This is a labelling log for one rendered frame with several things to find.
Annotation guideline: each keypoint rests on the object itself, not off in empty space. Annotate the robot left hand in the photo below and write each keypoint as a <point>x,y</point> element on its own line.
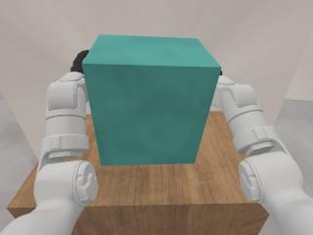
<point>77,63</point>

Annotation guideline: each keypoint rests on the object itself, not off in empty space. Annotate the robot right upper arm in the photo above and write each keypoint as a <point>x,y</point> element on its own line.
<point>273,180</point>

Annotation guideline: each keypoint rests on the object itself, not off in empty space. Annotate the robot left forearm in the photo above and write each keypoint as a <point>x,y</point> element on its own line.
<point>65,115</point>

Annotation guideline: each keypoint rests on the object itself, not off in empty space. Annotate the robot right forearm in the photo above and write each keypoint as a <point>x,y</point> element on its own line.
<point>253,135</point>

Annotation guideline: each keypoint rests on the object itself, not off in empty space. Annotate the pedestal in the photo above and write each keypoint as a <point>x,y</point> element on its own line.
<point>204,198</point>

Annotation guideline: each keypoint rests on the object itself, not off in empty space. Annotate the robot left upper arm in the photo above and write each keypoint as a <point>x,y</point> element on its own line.
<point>62,190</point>

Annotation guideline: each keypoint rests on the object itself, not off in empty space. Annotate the carton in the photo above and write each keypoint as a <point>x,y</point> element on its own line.
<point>149,98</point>

